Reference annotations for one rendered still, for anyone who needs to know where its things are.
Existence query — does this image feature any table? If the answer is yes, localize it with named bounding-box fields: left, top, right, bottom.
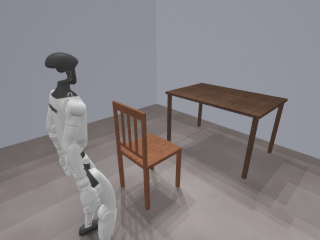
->
left=165, top=83, right=288, bottom=180

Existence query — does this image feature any chair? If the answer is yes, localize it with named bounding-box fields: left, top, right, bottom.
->
left=112, top=101, right=182, bottom=211

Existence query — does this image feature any right robot hand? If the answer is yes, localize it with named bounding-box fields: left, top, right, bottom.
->
left=80, top=186, right=102, bottom=215

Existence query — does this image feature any robot right thigh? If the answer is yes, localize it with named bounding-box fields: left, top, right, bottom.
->
left=84, top=166, right=116, bottom=221

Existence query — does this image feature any left robot hand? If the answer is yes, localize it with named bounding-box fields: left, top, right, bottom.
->
left=59, top=157, right=70, bottom=177

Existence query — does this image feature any robot left upper arm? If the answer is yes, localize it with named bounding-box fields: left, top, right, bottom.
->
left=45, top=90, right=56, bottom=134

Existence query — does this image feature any robot torso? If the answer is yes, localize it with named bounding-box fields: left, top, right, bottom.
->
left=49, top=92, right=91, bottom=176

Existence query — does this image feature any robot right upper arm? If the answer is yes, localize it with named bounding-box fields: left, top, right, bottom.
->
left=61, top=98, right=86, bottom=155

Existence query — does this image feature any robot left forearm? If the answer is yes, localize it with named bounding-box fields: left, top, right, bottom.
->
left=48, top=131, right=65, bottom=158

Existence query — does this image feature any robot right forearm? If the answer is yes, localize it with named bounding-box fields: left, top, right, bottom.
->
left=66, top=144, right=91, bottom=192

